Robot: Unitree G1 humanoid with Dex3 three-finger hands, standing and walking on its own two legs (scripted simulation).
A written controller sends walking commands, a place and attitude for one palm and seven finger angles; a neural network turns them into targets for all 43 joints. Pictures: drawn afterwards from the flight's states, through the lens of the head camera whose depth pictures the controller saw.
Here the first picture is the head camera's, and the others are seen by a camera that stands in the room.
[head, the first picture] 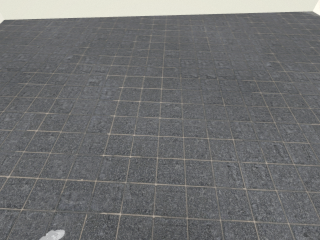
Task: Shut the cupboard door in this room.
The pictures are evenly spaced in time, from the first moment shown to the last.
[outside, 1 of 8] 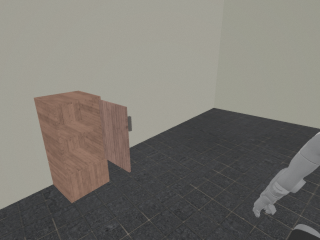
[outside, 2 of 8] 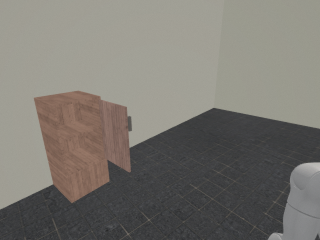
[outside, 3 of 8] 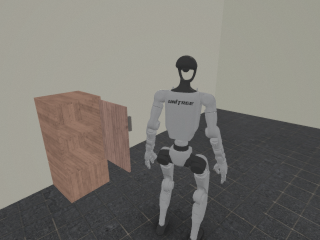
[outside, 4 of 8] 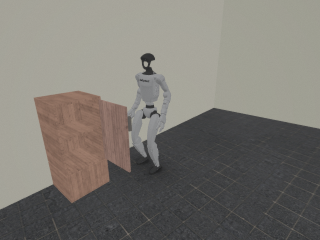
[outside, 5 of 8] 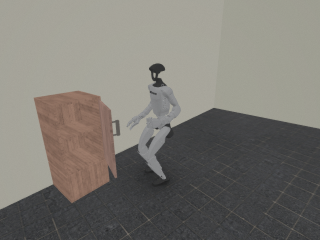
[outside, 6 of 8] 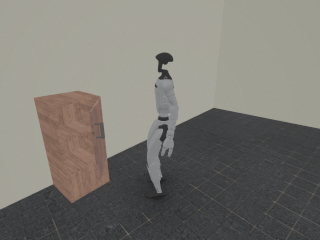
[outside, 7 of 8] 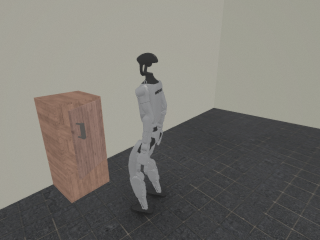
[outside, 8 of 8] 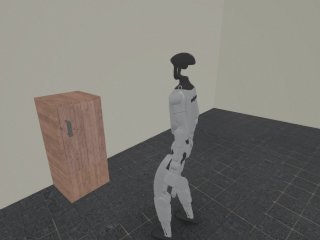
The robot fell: no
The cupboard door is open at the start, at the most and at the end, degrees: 90 90 0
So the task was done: yes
